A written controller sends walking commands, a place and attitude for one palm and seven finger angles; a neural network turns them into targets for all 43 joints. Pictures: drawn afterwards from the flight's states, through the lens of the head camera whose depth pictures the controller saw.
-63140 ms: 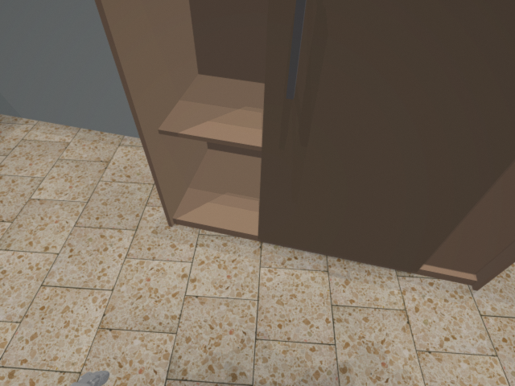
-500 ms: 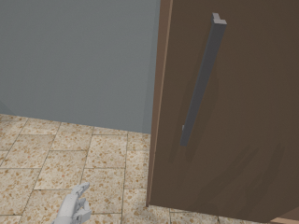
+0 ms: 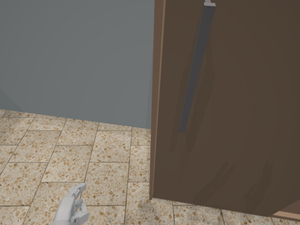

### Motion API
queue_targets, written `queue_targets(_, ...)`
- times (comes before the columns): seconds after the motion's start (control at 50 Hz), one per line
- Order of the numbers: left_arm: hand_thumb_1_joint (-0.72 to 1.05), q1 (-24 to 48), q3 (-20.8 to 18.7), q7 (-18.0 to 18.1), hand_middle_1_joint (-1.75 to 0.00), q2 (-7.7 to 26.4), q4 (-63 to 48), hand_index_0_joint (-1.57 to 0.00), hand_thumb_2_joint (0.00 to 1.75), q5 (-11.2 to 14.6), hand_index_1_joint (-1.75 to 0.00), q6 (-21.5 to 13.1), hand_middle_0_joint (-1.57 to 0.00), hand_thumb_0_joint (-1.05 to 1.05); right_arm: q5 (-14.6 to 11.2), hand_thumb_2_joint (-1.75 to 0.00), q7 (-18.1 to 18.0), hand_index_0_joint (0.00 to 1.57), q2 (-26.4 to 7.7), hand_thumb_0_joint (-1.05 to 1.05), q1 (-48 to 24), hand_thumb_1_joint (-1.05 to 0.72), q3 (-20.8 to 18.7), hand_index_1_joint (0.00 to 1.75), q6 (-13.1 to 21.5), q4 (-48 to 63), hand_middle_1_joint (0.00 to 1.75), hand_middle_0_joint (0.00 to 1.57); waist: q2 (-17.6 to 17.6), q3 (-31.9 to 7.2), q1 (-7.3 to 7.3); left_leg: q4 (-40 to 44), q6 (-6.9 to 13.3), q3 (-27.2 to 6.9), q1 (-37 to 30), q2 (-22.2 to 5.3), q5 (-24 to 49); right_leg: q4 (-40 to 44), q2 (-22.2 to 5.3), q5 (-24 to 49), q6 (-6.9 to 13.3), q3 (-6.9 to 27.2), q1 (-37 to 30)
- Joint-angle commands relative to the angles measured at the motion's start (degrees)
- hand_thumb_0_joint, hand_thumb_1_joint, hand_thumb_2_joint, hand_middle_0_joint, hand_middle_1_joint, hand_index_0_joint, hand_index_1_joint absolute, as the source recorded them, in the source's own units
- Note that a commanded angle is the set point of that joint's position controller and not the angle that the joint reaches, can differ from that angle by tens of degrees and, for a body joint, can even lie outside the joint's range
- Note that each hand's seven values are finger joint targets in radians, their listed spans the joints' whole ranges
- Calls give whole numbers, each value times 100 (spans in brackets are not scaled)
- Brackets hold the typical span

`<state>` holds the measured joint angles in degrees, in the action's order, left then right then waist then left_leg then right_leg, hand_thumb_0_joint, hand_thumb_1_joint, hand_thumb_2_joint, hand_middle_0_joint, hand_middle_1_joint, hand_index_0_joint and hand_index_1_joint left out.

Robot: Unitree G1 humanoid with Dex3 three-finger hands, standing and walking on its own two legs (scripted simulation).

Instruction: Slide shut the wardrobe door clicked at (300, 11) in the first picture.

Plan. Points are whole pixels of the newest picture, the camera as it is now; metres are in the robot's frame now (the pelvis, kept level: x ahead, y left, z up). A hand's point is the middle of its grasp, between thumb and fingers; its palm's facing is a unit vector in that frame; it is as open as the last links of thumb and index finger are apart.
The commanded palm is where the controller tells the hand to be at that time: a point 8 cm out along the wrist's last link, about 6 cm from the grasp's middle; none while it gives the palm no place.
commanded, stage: step back with the hand held close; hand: right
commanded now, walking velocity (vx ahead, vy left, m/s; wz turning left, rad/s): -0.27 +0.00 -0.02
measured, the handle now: (191, 79) +0.40 -0.08 +0.22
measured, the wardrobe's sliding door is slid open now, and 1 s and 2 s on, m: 0.00 0.00 0.00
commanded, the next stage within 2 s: stop stepping back and stand still in 0.66 s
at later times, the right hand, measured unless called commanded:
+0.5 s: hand out of the picture +0.14 -0.28 +0.18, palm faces +0.37 +0.80 -0.46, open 7.4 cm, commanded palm +0.07 -0.32 +0.19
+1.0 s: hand out of the picture -0.03 -0.30 +0.19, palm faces +0.36 +0.79 -0.50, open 7.4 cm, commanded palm -0.08 -0.34 +0.19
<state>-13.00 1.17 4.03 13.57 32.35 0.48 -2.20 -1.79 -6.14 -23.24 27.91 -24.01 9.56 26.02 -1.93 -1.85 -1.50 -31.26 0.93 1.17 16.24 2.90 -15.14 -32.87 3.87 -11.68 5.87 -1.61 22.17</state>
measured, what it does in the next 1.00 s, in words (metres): walks backwards: left foot, then right foot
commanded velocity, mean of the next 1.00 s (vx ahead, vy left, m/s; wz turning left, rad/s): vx -0.20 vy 0.02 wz -0.01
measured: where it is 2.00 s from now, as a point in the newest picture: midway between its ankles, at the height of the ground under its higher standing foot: outside the picture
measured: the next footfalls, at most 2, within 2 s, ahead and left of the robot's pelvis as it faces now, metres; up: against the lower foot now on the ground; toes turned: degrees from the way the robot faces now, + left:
left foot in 0.52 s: -0.10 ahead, +0.11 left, +0.00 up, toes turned +1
right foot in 0.76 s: -0.12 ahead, -0.13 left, +0.00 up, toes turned +0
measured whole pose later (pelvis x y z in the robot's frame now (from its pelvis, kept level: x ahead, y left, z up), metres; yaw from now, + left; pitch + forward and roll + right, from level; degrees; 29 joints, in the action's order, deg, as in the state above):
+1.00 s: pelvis -0.21 -0.04 +0.01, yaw -1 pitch -1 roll +2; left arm -16.3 1.7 2.0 8.7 33.7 0.1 -5.5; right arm -2.6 -6.9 -28.8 37.9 -26.8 10.9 36.6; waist 3.6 -1.8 1.4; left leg -35.8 0.2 3.1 16.6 2.2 -23.9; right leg -28.3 1.2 -11.0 2.7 -0.1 17.3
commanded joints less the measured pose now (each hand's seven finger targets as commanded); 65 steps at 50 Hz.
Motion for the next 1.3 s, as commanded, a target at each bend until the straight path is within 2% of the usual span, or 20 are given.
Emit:
queue_targets(0.0,90,451,-338,20,-30,639,-727,-20,90,43,-30,-292,-20,0,-82,-90,-163,20,-1106,0,-378,-90,-518,30,387,1173,30,20,952,-114,156,1554,771,-1680,1106,-1673,-811,-812,-512,-1235,-392,856,-536)
queue_targets(0.08,90,464,-296,10,-30,577,-780,-20,90,31,-30,-265,-20,0,-109,-90,-293,20,-1361,0,-526,-90,-663,30,426,1790,30,20,699,-267,244,912,833,-1352,874,-2016,1100,-862,-548,-577,-477,770,-522)
queue_targets(0.14,90,745,-307,136,-30,769,-906,-20,90,-55,-30,-324,-20,0,-15,-90,-336,20,-1618,0,-317,-90,-1019,30,534,2169,30,20,-1602,-261,50,-587,26,-342,89,-504,638,1182,-1350,605,-110,1715,116)
queue_targets(0.18,90,551,-300,96,-30,648,-848,-20,90,-177,-30,-450,-20,0,-25,-90,-262,20,-1552,0,-148,-90,-1077,30,612,2159,30,20,-1885,-673,14,-1455,-43,-322,-300,-167,-642,1586,-1768,1006,73,2228,266)
queue_targets(0.3,90,256,-411,-30,-30,597,-547,-20,90,-119,-30,-584,-20,0,-122,-90,-152,20,-1061,0,251,-90,-799,30,539,1566,30,20,-293,-949,13,-1092,-152,-219,721,3,-1204,1259,-1709,2353,91,1811,-1575)
queue_targets(0.48,90,699,-352,-40,-30,648,-584,-20,90,-105,-30,-496,-20,0,-176,-90,-21,20,-1372,0,-106,-90,-736,30,450,1857,30,20,-690,-1355,-47,1167,40,-110,-689,-181,202,1143,-1405,1019,-394,1271,-1132)
queue_targets(0.56,90,708,-458,17,-30,489,-579,-20,90,49,-30,-432,-20,0,-293,-90,-38,20,-1452,0,28,-90,-677,30,529,1835,30,20,1721,-568,24,2011,1110,-1309,1504,-2197,324,-2740,40,-1300,-816,271,-1035)
queue_targets(0.58,90,903,-466,18,-30,501,-618,-20,90,71,-30,-431,-20,0,-254,-90,-66,20,-1510,0,-3,-90,-765,30,497,1774,30,20,1743,-288,-29,1880,1263,-1285,1669,-2394,1084,-3940,-8,-1610,-798,427,-430)
queue_targets(0.62,90,1073,-278,23,-30,224,-721,-20,90,16,-30,-342,-20,0,-168,-90,-99,20,-1402,0,-217,-90,-755,30,357,1536,30,20,1124,143,86,1223,1141,-1014,1029,-2296,2883,-3641,-412,-1656,-771,587,478)
queue_targets(0.68,90,1032,-117,182,-30,390,-678,-20,90,-38,-30,-239,-20,0,-116,-90,-192,20,-1491,0,-649,-90,-805,30,395,1461,30,20,229,364,168,5,576,-719,80,-1658,4198,-290,-544,-1121,-668,448,433)
queue_targets(0.72,90,710,-247,247,-30,543,-621,-20,90,-34,-30,-242,-20,0,-96,-90,-259,20,-1412,0,-594,-90,-786,30,509,1666,30,20,-847,-280,242,-772,183,-437,-403,-1042,3092,1590,-726,1424,-624,353,-384)
queue_targets(0.76,90,387,-430,109,-30,574,-718,-20,90,13,-30,-420,-20,0,-106,-90,-261,20,-1347,0,-286,-90,-826,30,625,2108,30,20,-1805,-1105,104,-1964,-9,-349,1108,-320,-1132,871,-2021,4605,-13,1507,-2080)
queue_targets(0.84,90,185,-535,-113,-30,602,-778,-20,90,-37,-30,-682,-20,0,-125,-90,-198,20,-1426,0,397,-90,-1066,30,570,3062,30,20,-941,-1692,201,-1851,-147,-186,932,-173,-1153,898,-1648,3279,-72,1776,-2416)
queue_targets(0.96,90,600,-358,-69,-30,604,-620,-20,90,-40,-30,-495,-20,0,-38,-90,-239,20,-1224,0,675,-90,-1034,30,340,1163,30,20,-878,33,138,127,27,499,-1450,83,-868,2186,-1193,-3072,-264,1206,1157)
queue_targets(1.0,90,642,-386,-16,-30,601,-497,-20,90,-66,-30,-395,-20,0,19,-90,-194,20,-1269,0,107,-90,-940,30,271,498,30,20,-130,373,59,989,457,-47,-1319,-347,-1441,694,-658,-3045,-455,559,1499)
queue_targets(1.04,90,592,-476,-21,-30,683,-468,-20,90,-19,-30,-301,-20,0,-55,-90,-150,20,-1243,0,-560,-90,-739,30,189,318,30,20,1884,521,142,2636,1272,-2950,465,-2403,-2445,-3370,-112,-1732,-546,179,1185)
queue_targets(1.1,90,496,-361,-17,-30,519,-296,-20,90,-7,-30,-393,-20,0,-83,-90,-104,20,-989,0,-1200,-90,-299,30,162,210,30,20,1361,410,364,2476,1005,-1787,1192,-2101,-2855,-3810,-608,-1051,-531,351,747)
queue_targets(1.14,90,697,-373,38,-30,547,-409,-20,90,20,-30,-386,-20,0,-32,-90,-88,20,-839,0,-1548,-90,97,30,133,790,30,20,1008,736,348,2339,835,-1152,1882,-1926,-3005,-2714,-791,-1076,-445,196,40)
queue_targets(1.24,90,353,-317,173,-30,538,-393,-20,90,-80,-30,-702,-20,0,97,-90,-414,20,-1329,0,-1020,-90,-353,30,330,2168,30,20,-426,-159,286,390,635,-426,909,-1220,-2334,702,-411,-1250,-271,-270,-1525)
queue_targets(1.28,90,388,-337,112,-30,650,-570,-20,90,-86,-30,-801,-20,0,168,-90,-513,20,-1347,0,-897,-90,-525,30,546,2743,30,20,-2957,-81,229,-2539,69,450,1973,35,-1857,2127,-2063,-1513,417,2657,-1866)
